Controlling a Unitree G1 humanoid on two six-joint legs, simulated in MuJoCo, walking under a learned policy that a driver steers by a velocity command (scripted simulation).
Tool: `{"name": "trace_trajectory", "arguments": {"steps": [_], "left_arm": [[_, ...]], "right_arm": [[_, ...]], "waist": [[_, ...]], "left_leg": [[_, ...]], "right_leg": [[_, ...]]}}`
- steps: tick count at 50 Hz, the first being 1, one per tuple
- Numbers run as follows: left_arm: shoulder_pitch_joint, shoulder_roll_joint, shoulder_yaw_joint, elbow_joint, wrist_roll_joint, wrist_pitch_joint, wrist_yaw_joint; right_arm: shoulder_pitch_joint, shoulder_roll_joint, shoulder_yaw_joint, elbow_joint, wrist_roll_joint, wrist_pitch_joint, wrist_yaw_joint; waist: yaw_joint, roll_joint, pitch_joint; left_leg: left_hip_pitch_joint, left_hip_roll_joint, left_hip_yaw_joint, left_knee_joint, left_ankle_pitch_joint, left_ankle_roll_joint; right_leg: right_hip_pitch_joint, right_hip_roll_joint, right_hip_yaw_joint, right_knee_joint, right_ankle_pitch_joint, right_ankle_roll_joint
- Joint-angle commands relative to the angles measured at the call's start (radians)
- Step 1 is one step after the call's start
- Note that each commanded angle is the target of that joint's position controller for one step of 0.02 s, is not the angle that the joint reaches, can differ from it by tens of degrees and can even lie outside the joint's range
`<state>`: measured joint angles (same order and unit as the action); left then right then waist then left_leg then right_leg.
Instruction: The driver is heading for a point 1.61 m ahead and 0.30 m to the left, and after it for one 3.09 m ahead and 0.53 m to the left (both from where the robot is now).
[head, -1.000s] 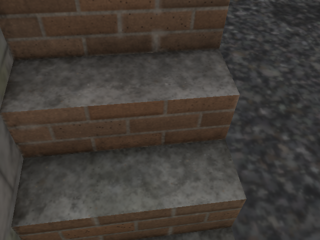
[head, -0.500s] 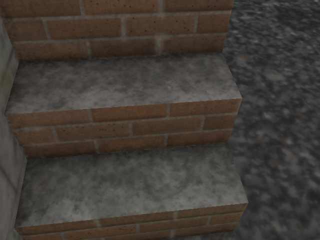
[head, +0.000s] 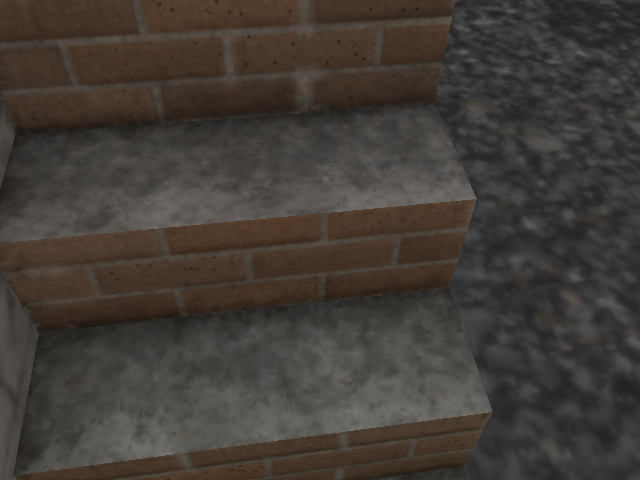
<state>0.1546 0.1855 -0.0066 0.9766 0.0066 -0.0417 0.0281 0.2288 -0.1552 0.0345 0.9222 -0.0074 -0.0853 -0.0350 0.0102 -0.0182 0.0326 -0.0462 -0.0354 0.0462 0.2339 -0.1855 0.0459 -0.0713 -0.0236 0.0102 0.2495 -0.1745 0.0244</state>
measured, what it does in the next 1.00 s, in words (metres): stands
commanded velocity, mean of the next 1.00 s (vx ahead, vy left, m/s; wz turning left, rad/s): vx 0.25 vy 0.00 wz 0.00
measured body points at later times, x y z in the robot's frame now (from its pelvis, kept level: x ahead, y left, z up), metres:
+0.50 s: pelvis -0.01 +0.00 +0.00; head +0.00 +0.01 +0.45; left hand +0.08 +0.24 -0.15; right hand +0.08 -0.23 -0.13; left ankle -0.04 +0.09 -0.75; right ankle -0.03 -0.14 -0.75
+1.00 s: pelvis -0.03 +0.01 +0.00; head -0.02 +0.02 +0.45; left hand -0.03 +0.25 -0.16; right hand +0.00 -0.22 -0.15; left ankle -0.04 +0.09 -0.75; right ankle -0.03 -0.14 -0.75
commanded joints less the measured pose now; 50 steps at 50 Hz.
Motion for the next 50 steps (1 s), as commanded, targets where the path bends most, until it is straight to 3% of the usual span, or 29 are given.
{"name": "trace_trajectory", "arguments": {"steps": [1,15,21,22,27,45,50], "left_arm": [[0.016,0.084,0.015,-0.036,0.001,-0.007,0.001],[-0.043,0.091,0.008,-0.046,0.003,-0.012,-0.008],[-0.004,0.105,0.011,-0.018,0.006,-0.008,-0.013],[0.016,0.106,0.011,-0.009,-0.001,-0.006,-0.014],[0.031,0.116,0.015,0.015,0.001,0.001,-0.016],[0.148,0.121,0.021,0.087,0.004,0.021,-0.022],[0.170,0.111,0.020,0.088,0.010,0.028,-0.019]], "right_arm": [[0.018,-0.087,-0.016,-0.042,0.000,-0.009,-0.002],[-0.043,-0.099,-0.012,-0.051,-0.006,-0.006,0.005],[-0.014,-0.111,-0.017,-0.028,-0.004,0.000,0.008],[0.005,-0.118,-0.019,-0.018,0.002,0.003,0.008],[0.018,-0.122,-0.023,-0.003,0.000,0.010,0.008],[0.125,-0.114,-0.030,0.033,-0.001,0.022,0.012],[0.146,-0.102,-0.025,0.035,0.002,0.021,0.000]], "waist": [[0.005,0.017,-0.056],[-0.001,0.022,-0.062],[0.007,0.019,-0.048],[0.006,0.014,-0.071],[0.009,0.019,-0.023],[0.019,0.027,0.043],[0.016,0.025,0.040]], "left_leg": [[0.054,0.154,-0.111,-0.001,0.377,0.013],[0.057,0.160,-0.119,-0.028,0.306,0.004],[0.036,0.160,-0.107,-0.003,0.309,0.002],[0.044,0.159,-0.106,-0.014,0.273,-0.003],[0.015,0.160,-0.107,-0.009,0.256,-0.007],[-0.068,0.151,-0.123,-0.017,0.058,-0.011],[-0.079,0.149,-0.128,-0.020,0.045,-0.004]], "right_leg": [[-0.004,-0.108,0.068,-0.006,0.315,-0.053],[-0.011,-0.113,0.071,-0.045,0.262,-0.046],[-0.015,-0.112,0.065,-0.019,0.243,-0.037],[-0.007,-0.111,0.062,-0.031,0.214,-0.032],[-0.027,-0.112,0.066,-0.026,0.198,-0.029],[-0.071,-0.097,0.065,-0.013,0.067,-0.025],[-0.087,-0.091,0.063,0.006,0.066,-0.024]]}}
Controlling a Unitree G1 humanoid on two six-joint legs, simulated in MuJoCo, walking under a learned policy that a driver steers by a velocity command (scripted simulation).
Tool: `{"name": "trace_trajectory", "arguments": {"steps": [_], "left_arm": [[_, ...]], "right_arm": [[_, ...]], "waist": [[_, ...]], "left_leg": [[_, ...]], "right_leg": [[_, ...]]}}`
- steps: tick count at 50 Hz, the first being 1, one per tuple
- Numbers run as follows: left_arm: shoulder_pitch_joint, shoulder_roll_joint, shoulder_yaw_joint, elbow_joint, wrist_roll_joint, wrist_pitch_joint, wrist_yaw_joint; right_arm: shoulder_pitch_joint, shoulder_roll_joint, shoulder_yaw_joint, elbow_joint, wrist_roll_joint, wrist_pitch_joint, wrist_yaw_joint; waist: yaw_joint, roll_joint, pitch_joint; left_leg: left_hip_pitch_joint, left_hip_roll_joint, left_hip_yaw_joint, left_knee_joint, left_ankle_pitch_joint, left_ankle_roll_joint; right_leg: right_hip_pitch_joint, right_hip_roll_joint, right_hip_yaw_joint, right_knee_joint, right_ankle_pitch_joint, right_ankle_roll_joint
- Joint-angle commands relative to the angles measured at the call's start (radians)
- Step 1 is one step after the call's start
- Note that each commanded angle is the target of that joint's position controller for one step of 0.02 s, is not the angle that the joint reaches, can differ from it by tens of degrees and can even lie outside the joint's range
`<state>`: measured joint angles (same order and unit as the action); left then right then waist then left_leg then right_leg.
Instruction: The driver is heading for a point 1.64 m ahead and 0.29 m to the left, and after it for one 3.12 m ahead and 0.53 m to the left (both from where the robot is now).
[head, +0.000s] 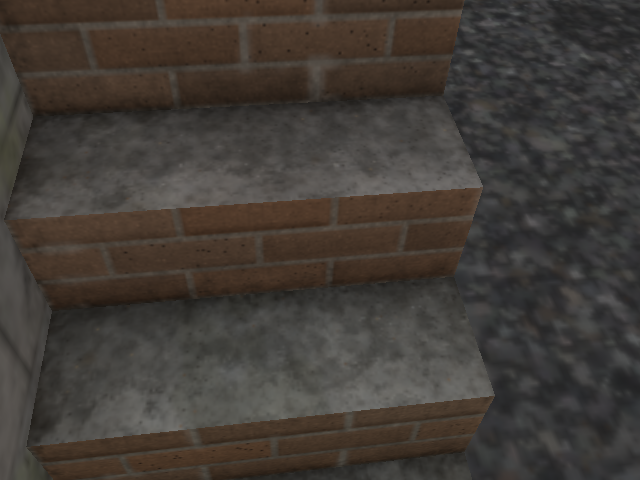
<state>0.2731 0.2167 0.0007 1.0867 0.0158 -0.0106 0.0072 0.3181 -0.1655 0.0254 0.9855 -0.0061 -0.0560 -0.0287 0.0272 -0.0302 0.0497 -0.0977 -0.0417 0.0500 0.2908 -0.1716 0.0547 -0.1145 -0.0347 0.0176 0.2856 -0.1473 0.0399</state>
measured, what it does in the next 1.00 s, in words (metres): stands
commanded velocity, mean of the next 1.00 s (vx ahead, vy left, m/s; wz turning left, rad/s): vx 0.34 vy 0.00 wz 0.00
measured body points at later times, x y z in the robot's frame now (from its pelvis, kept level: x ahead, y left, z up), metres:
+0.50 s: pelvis +0.03 -0.01 +0.00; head +0.04 +0.00 +0.45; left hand +0.10 +0.23 -0.15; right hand +0.10 -0.23 -0.14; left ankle -0.01 +0.08 -0.75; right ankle +0.01 -0.15 -0.75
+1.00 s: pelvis +0.02 -0.01 +0.00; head +0.04 +0.00 +0.45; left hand +0.10 +0.23 -0.15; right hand +0.11 -0.24 -0.13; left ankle -0.01 +0.08 -0.75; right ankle +0.01 -0.15 -0.75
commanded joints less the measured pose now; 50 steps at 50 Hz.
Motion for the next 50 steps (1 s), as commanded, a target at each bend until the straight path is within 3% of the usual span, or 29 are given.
{"name": "trace_trajectory", "arguments": {"steps": [1,4,7,12,19,21,22,24,37,47,48,50], "left_arm": [[0.057,0.072,0.009,-0.021,0.001,-0.002,0.002],[0.057,0.063,0.003,-0.027,0.006,-0.002,0.006],[0.068,0.060,-0.001,-0.030,0.001,-0.014,0.012],[0.023,0.060,-0.003,-0.064,-0.008,-0.033,0.019],[-0.002,0.059,0.000,-0.094,-0.017,-0.042,0.020],[-0.017,0.061,0.002,-0.105,-0.017,-0.044,0.019],[-0.038,0.063,0.004,-0.112,-0.010,-0.044,0.019],[-0.043,0.060,0.003,-0.118,-0.011,-0.044,0.019],[-0.137,0.067,0.001,-0.153,-0.006,-0.043,0.015],[-0.110,0.084,0.006,-0.119,-0.007,-0.033,0.003],[-0.090,0.086,0.006,-0.110,-0.013,-0.032,0.003],[-0.090,0.089,0.007,-0.102,-0.011,-0.030,0.004]], "right_arm": [[0.059,-0.082,-0.012,-0.030,-0.002,-0.008,-0.007],[0.030,-0.090,-0.009,-0.045,-0.006,-0.006,-0.011],[0.025,-0.094,-0.011,-0.056,-0.005,-0.008,-0.007],[0.041,-0.077,-0.009,-0.060,-0.002,-0.023,-0.007],[0.008,-0.081,-0.006,-0.078,-0.003,-0.039,-0.003],[0.002,-0.081,-0.005,-0.080,-0.001,-0.040,-0.003],[-0.019,-0.077,-0.004,-0.089,-0.005,-0.041,-0.003],[-0.023,-0.079,-0.004,-0.092,-0.002,-0.042,-0.003],[-0.102,-0.093,0.000,-0.115,-0.004,-0.037,-0.002],[-0.084,-0.111,-0.009,-0.090,-0.002,-0.023,0.003],[-0.065,-0.119,-0.012,-0.080,0.003,-0.020,0.003],[-0.062,-0.121,-0.014,-0.074,0.002,-0.014,0.002]], "waist": [[-0.002,0.045,0.011],[0.001,0.072,0.039],[0.002,0.072,0.041],[-0.018,0.025,0.012],[-0.015,0.032,-0.020],[-0.013,0.031,-0.038],[-0.010,0.034,-0.018],[-0.010,0.032,-0.053],[-0.014,0.030,-0.082],[-0.010,0.030,-0.063],[-0.010,0.025,-0.090],[-0.011,0.022,-0.056]], "left_leg": [[-0.030,0.153,-0.136,-0.097,-0.034,-0.013],[-0.074,0.152,-0.165,-0.161,-0.210,-0.011],[-0.053,0.149,-0.170,-0.164,-0.204,-0.006],[0.031,0.136,-0.136,-0.110,-0.018,0.008],[0.063,0.141,-0.122,-0.081,0.185,0.005],[0.078,0.146,-0.120,-0.073,0.265,0.004],[0.070,0.149,-0.119,-0.057,0.312,0.008],[0.083,0.151,-0.117,-0.052,0.337,0.008],[0.101,0.163,-0.122,-0.065,0.338,-0.002],[0.079,0.167,-0.110,-0.036,0.328,-0.011],[0.089,0.167,-0.109,-0.046,0.292,-0.015],[0.075,0.167,-0.111,-0.047,0.263,-0.017]], "right_leg": [[-0.037,-0.074,0.052,-0.039,0.010,-0.039],[-0.041,-0.054,0.034,-0.047,-0.024,-0.042],[-0.054,-0.051,0.028,-0.059,-0.017,-0.047],[-0.073,-0.071,0.046,-0.075,0.054,-0.067],[-0.016,-0.084,0.051,-0.066,0.168,-0.070],[0.002,-0.088,0.050,-0.060,0.212,-0.066],[-0.001,-0.091,0.054,-0.042,0.245,-0.070],[0.021,-0.094,0.055,-0.035,0.263,-0.070],[0.042,-0.101,0.058,-0.056,0.277,-0.060],[0.029,-0.102,0.057,-0.029,0.256,-0.049],[0.039,-0.100,0.054,-0.041,0.226,-0.044],[0.022,-0.100,0.055,-0.046,0.202,-0.041]]}}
